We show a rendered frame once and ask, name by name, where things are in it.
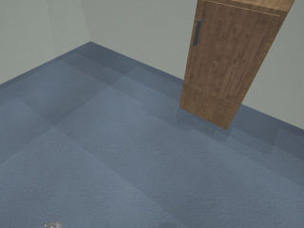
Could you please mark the cupboard door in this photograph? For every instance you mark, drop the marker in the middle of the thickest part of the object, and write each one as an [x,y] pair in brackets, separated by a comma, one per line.
[231,40]

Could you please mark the handle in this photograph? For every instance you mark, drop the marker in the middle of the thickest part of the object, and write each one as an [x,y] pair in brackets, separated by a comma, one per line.
[197,32]

